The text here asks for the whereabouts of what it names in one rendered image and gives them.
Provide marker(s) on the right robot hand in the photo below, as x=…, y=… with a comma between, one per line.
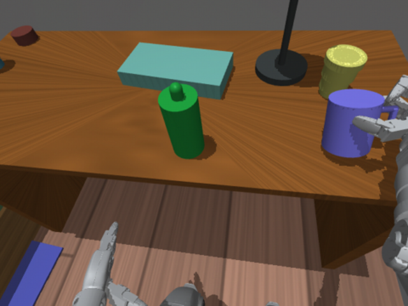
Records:
x=392, y=129

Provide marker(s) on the desk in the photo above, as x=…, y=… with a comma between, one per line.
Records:
x=65, y=115

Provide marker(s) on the bed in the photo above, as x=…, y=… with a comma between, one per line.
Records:
x=16, y=234

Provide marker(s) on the desk lamp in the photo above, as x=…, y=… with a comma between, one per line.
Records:
x=282, y=67

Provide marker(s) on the left robot arm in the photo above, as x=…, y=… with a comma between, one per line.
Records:
x=90, y=297

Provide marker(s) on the right robot arm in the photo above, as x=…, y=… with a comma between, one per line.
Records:
x=395, y=248

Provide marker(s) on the left robot hand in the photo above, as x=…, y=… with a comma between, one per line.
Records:
x=99, y=269

